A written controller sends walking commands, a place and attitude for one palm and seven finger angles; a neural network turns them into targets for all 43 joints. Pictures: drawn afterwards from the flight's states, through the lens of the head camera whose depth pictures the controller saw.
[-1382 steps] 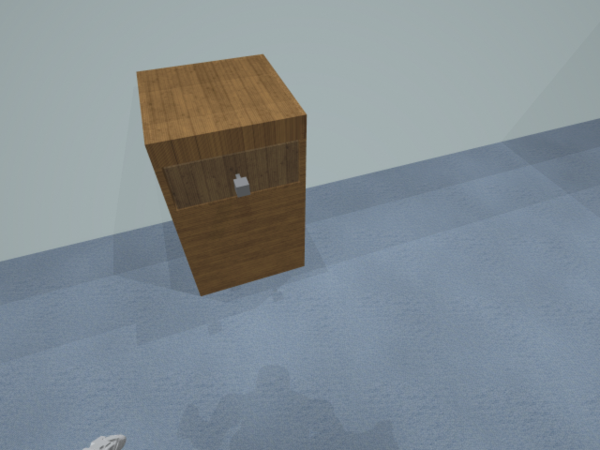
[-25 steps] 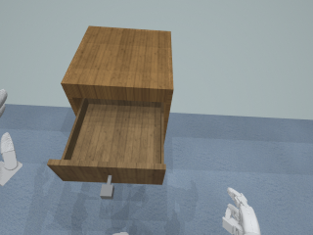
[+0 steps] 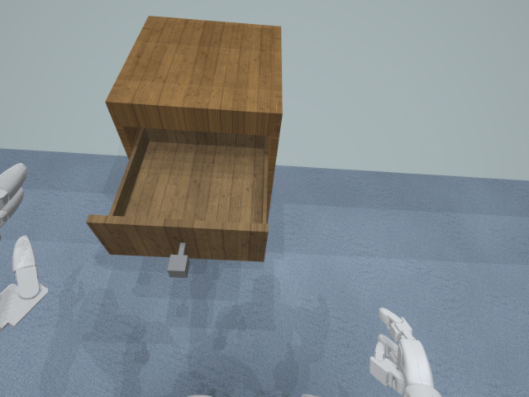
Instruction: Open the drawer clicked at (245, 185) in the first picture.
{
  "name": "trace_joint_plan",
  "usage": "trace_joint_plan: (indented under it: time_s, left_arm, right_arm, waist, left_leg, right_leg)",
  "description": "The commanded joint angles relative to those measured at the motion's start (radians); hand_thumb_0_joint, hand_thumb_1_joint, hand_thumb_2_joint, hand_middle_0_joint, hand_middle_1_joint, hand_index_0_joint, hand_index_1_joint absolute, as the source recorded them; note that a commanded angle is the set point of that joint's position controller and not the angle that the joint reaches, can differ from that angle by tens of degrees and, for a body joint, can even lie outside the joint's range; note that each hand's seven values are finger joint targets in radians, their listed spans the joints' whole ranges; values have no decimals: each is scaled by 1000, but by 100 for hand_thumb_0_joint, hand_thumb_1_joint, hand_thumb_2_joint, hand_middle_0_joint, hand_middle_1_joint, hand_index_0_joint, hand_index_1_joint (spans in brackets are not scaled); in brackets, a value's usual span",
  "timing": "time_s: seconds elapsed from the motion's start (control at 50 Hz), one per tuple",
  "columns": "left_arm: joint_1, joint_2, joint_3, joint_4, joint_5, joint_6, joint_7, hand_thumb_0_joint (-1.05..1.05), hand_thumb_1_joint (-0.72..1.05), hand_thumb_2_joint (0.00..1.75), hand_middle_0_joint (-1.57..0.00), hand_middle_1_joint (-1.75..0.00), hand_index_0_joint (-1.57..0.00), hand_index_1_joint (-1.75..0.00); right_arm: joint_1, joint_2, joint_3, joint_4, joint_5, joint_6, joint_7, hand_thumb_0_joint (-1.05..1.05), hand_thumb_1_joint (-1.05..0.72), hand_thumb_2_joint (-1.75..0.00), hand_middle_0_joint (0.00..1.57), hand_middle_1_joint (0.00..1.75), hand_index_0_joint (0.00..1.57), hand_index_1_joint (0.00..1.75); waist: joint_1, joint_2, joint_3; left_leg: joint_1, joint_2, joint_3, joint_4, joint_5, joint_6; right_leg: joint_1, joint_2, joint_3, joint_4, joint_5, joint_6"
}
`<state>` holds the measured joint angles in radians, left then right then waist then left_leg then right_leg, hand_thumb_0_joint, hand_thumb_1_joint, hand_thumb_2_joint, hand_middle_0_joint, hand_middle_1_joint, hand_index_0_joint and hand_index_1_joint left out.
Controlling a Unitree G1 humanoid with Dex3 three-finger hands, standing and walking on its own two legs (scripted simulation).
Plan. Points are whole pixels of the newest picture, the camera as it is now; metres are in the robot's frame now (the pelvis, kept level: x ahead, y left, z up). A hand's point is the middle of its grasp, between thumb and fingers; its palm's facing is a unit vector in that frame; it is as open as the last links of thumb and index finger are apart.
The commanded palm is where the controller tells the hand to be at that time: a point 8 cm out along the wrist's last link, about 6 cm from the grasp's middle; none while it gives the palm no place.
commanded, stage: stop stepping back and stand still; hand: left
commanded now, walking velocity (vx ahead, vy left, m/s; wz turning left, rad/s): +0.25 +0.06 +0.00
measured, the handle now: (180, 258) +0.40 +0.21 -0.22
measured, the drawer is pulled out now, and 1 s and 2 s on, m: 0.30 0.30 0.30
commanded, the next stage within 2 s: let the arm hang, fingers relaxed in 0.58 s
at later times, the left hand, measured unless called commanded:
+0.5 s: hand (11, 363) +0.13 +0.22 +0.18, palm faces +0.37 -0.80 -0.48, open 7.4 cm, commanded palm +0.08 +0.27 +0.18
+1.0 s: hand out of the picture +0.03 +0.16 -0.17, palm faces +0.08 -0.98 -0.16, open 7.0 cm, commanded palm none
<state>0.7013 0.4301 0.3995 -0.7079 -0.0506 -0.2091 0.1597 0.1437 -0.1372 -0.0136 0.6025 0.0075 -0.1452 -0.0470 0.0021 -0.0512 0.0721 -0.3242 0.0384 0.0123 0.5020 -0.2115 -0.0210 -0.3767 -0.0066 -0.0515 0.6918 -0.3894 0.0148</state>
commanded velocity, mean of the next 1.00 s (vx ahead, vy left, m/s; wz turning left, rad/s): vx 0.07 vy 0.02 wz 0.00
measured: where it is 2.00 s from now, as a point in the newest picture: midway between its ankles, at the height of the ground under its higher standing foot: outside the picture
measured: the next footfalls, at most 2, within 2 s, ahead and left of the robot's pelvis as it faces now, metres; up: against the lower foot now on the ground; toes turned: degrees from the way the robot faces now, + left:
right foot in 0.04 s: +0.03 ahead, -0.12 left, +0.00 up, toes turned -3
left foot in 0.26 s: -0.01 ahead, +0.10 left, +0.00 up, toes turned +2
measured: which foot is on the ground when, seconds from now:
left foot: down 0.00-0.06, up 0.08-0.24, down 0.26-1.00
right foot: up 0.00-0.02, down 0.04-1.00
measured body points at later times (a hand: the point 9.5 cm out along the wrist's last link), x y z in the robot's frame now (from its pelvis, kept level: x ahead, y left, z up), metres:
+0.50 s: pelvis -0.05 -0.02 +0.00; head -0.05 -0.01 +0.45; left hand +0.10 +0.26 +0.20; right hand +0.10 -0.26 -0.08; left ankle -0.05 +0.10 -0.74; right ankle -0.01 -0.12 -0.74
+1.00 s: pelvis -0.04 -0.01 +0.00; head -0.01 +0.02 +0.45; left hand +0.02 +0.22 -0.15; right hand +0.03 -0.24 -0.13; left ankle -0.05 +0.10 -0.74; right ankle -0.01 -0.12 -0.74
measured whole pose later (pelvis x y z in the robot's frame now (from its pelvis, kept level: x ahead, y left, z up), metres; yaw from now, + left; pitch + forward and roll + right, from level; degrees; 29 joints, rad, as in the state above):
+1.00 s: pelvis -0.04 -0.01 +0.00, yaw +2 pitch -2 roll +0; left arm 0.28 0.17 0.03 0.80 0.01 0.05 0.04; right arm 0.24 -0.17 0.02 0.92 -0.01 0.01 0.00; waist 0.00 -0.06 0.09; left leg -0.19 -0.02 0.02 0.51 -0.29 0.02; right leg -0.25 -0.02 -0.08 0.51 -0.22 -0.02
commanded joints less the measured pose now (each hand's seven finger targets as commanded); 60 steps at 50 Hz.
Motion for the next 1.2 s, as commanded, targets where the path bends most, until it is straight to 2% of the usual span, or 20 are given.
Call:
trace_joint_plan:
  time_s: [0.0, 0.04, 0.06, 0.12, 0.2, 0.26, 0.28, 0.32, 0.4, 0.46, 0.52, 0.64, 0.66, 0.68, 0.7, 0.78, 0.82, 0.92, 1.02, 1.18]
  left_arm:
    - [5, 121, 104, -165, -3, -59, 18, 0, 90, 90, -20, -30, -20, -30]
    - [-37, 154, 131, -78, -7, -45, 23, 0, 90, 90, -20, -30, -20, -30]
    - [-88, 119, 93, -40, -15, -33, 20, 0, 90, 90, -20, -30, -20, -30]
    - [-60, 100, 81, 19, -2, -21, 7, 0, 90, 90, -20, -30, -20, -30]
    - [-28, 91, 57, -56, 22, -43, 16, 0, 90, 90, -20, -30, -20, -30]
    - [-63, 112, 51, -188, 25, -82, 16, 0, 90, 90, -20, -30, -20, -30]
    - [-52, 127, 59, -205, 28, -81, 12, 0, 90, 90, -20, -30, -20, -30]
    - [-46, 144, 83, -195, 32, -80, 14, 0, 90, 90, -20, -30, -20, -30]
    - [-62, 115, 78, -98, 18, -84, 17, 0, 90, 90, -20, -30, -20, -30]
    - [-75, 97, 74, 10, 12, -84, 11, 0, 90, 90, -20, -30, -20, -30]
    - [-106, 90, 56, 45, 10, -75, 10, 0, 90, 90, -20, -30, -20, -30]
    - [-82, 98, 62, -66, 20, -84, 10, 0, 90, 90, -20, -30, -20, -30]
    - [-253, -62, -284, 785, 131, 119, -118, 0, 90, 90, -20, -30, -20, -30]
    - [-210, -109, -273, 824, 102, 188, -138, 0, 90, 90, -20, -30, -20, -30]
    - [-197, -127, -286, 828, 100, 206, -143, 0, 90, 90, -20, -30, -20, -30]
    - [-332, -90, -310, 1021, 99, 197, -145, 0, 90, 90, -20, -30, -20, -30]
    - [-376, -92, -324, 1148, 90, 207, -139, 0, 90, 90, -20, -30, -20, -30]
    - [-393, -101, -358, 1415, 73, 218, -131, 0, 90, 90, -20, -30, -20, -30]
    - [-374, -136, -363, 1573, 70, 217, -132, 0, 90, 90, -20, -30, -20, -30]
    - [-362, -160, -387, 1706, 63, 214, -130, 0, 90, 90, -20, -30, -20, -30]
  right_arm:
    - [-43, -170, -33, -141, 19, -48, -8, 0, -90, -90, 20, 30, 20, 30]
    - [-38, -164, -29, -144, 14, -34, -16, 0, -90, -90, 20, 30, 20, 30]
    - [-18, -164, -36, -121, 21, -28, -21, 0, -90, -90, 20, 30, 20, 30]
    - [-39, -164, -36, -117, 14, -7, -27, 0, -90, -90, 20, 30, 20, 30]
    - [-43, -153, -10, -132, 6, -30, -34, 0, -90, -90, 20, 30, 20, 30]
    - [-30, -202, -29, -158, -9, -65, -32, 0, -90, -90, 20, 30, 20, 30]
    - [-34, -201, -37, -167, 0, -70, -25, 0, -90, -90, 20, 30, 20, 30]
    - [-43, -173, -21, -149, 2, -70, -23, 0, -90, -90, 20, 30, 20, 30]
    - [-15, -190, -32, -128, 10, -81, -26, 0, -90, -90, 20, 30, 20, 30]
    - [0, -187, -37, -119, 13, -71, -28, 0, -90, -90, 20, 30, 20, 30]
    - [9, -183, -39, -108, 16, -55, -27, 0, -90, -90, 20, 30, 20, 30]
    - [-34, -177, -29, -129, 7, -63, -20, 0, -90, -90, 20, 30, 20, 30]
    - [-15, -324, -77, 157, -15, -40, 75, 0, -90, -90, 20, 30, 20, 30]
    - [49, -220, -56, 133, -10, 33, 67, 0, -90, -90, 20, 30, 20, 30]
    - [54, -212, -49, 111, -12, 50, 61, 0, -90, -90, 20, 30, 20, 30]
    - [93, -212, -32, 114, -21, 86, 50, 0, -90, -90, 20, 30, 20, 30]
    - [89, -210, -26, 150, -23, 106, 43, 0, -90, -90, 20, 30, 20, 30]
    - [74, -181, -2, 243, -22, 123, 33, 0, -90, -90, 20, 30, 20, 30]
    - [137, -149, 3, 315, -21, 133, 26, 0, -90, -90, 20, 30, 20, 30]
    - [235, -132, 3, 396, -13, 138, 18, 0, -90, -90, 20, 30, 20, 30]
  waist:
    - [-7, 115, -129]
    - [-31, -97, -74]
    - [-34, -168, -81]
    - [-36, -158, -83]
    - [-27, -4, -96]
    - [-11, 234, -91]
    - [3, 232, -135]
    - [-1, 298, -107]
    - [-13, 115, -66]
    - [-27, 15, -19]
    - [-36, -94, -6]
    - [-16, 108, -105]
    - [-54, 155, -36]
    - [-19, 128, -128]
    - [-18, 136, -128]
    - [-12, -201, -214]
    - [-10, -133, -189]
    - [14, 195, -86]
    - [10, 234, -58]
    - [-2, 46, 3]
  left_leg:
    - [-53, 126, -56, -44, -128, 71]
    - [-70, -9, 2, 187, -248, 25]
    - [-11, -30, -9, 315, -243, 19]
    - [7, -31, -14, 403, -181, 32]
    - [109, -23, 19, -109, -158, 68]
    - [59, 136, -168, -270, -17, 120]
    - [81, 162, -161, -218, 94, 127]
    - [-52, 152, -153, -271, -138, 118]
    - [-61, 90, -94, -172, -143, 101]
    - [-44, 22, -50, -91, -287, 79]
    - [11, -17, -4, 44, -239, 72]
    - [54, 72, -88, -177, -51, 85]
    - [-40, 66, -104, -3, 186, 71]
    - [-1, 75, -86, -15, 282, 65]
    - [8, 82, -80, -21, 281, 63]
    - [46, 26, -102, 41, 274, 61]
    - [98, 19, -93, 10, 288, 56]
    - [93, 47, -89, -106, 274, 60]
    - [80, 50, -88, -160, 35, 70]
    - [90, 66, -89, -186, -15, 81]
  right_leg:
    - [274, -61, 23, -328, 153, 10]
    - [114, -256, 310, -496, 55, -89]
    - [7, -319, 354, -559, -174, -123]
    - [-45, -284, 245, -513, -143, -127]
    - [53, -200, 146, -427, -92, -73]
    - [166, -59, 47, -182, 91, -16]
    - [183, -40, 15, -135, 139, -5]
    - [240, -49, 3, -135, 47, -9]
    - [263, -56, 62, -257, 129, -21]
    - [135, -117, 191, -403, -115, -51]
    - [44, -183, 266, -500, -225, -80]
    - [220, -83, 109, -314, 161, -23]
    - [59, -105, 30, -94, 357, -50]
    - [109, -94, 49, -110, 366, -42]
    - [114, -89, 37, -104, 334, -36]
    - [223, -142, 93, -153, 518, -89]
    - [215, -145, 101, -170, 539, -91]
    - [254, -84, 83, -239, 359, -57]
    - [262, -79, 71, -314, 224, -58]
    - [216, -89, 80, -348, 184, -62]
